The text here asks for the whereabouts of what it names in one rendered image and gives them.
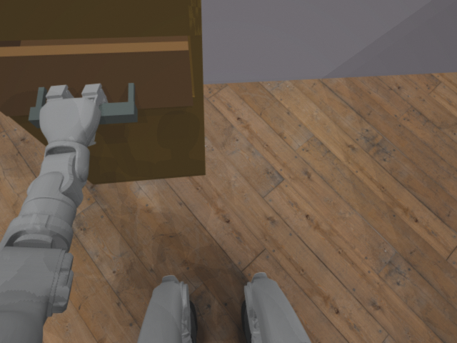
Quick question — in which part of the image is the robot left thigh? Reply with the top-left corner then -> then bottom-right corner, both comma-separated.
137,281 -> 191,343

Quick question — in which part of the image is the right robot shin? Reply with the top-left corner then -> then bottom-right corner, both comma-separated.
248,272 -> 268,343

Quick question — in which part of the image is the left robot forearm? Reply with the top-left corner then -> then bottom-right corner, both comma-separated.
0,141 -> 90,253

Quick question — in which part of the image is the drawer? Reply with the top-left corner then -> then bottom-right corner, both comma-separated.
0,36 -> 194,116

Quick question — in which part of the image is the left robot hand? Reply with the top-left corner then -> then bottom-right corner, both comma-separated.
39,84 -> 108,147

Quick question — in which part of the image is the handle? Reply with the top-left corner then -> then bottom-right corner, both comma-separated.
29,83 -> 138,129

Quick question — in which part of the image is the cabinet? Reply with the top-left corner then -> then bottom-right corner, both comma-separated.
0,0 -> 206,184

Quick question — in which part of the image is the left robot upper arm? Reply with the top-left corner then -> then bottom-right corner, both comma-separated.
0,247 -> 74,343

